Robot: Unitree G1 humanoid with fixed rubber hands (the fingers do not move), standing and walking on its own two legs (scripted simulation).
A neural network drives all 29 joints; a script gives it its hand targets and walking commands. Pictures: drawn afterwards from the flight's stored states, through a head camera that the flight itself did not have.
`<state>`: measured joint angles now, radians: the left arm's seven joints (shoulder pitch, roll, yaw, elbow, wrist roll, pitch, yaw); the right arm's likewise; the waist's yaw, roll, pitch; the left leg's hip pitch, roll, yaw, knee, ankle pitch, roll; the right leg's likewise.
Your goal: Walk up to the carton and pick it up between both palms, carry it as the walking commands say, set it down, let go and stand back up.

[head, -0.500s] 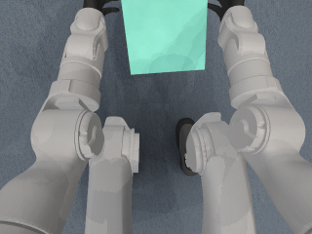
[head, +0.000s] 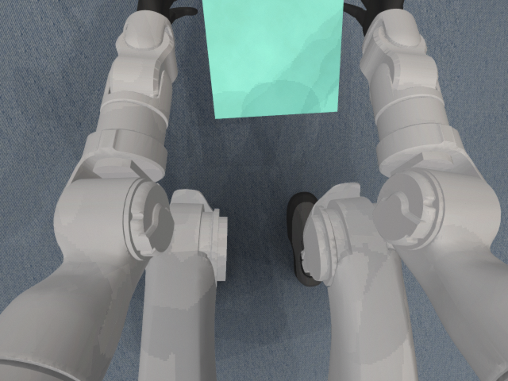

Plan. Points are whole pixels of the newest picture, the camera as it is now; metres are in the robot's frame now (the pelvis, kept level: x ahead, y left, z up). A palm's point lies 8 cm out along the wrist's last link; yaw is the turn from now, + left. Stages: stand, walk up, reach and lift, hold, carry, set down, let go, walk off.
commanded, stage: set down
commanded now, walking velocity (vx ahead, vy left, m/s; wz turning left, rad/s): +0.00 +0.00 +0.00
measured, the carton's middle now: (269, 20) +0.55 -0.03 -0.25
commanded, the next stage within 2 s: none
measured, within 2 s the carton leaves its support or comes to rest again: rests again in 0.88 s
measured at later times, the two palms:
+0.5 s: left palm (160, 11) +0.53 +0.12 -0.18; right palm (382, 13) +0.53 -0.16 -0.16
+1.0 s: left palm (133, 39) +0.51 +0.16 -0.20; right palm (380, 44) +0.50 -0.17 -0.19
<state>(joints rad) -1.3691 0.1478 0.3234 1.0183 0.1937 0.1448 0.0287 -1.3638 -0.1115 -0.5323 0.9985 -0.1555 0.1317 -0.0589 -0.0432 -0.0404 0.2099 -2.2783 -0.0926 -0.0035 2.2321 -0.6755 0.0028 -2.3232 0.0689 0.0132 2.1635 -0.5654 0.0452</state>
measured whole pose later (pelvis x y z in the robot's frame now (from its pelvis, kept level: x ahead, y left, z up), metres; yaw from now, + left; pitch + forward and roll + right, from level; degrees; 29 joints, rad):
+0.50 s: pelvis +0.00 +0.00 +0.00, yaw +0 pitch +42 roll -2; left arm -1.39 0.15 0.33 1.05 0.20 0.11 0.01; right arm -1.36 -0.13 -0.53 1.02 -0.14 0.10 -0.05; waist -0.04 -0.05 0.22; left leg -2.27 -0.09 -0.01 2.24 -0.69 0.00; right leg -2.32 0.07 0.00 2.17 -0.58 0.04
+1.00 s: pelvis -0.01 +0.00 +0.00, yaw +0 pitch +38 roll -2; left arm -1.36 0.32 0.08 1.15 -0.06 0.01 0.08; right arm -1.37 -0.22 -0.27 1.20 0.11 -0.01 -0.11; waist -0.04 -0.04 0.33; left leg -2.23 -0.09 -0.02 2.25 -0.67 -0.01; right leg -2.27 0.07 -0.01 2.18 -0.56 0.04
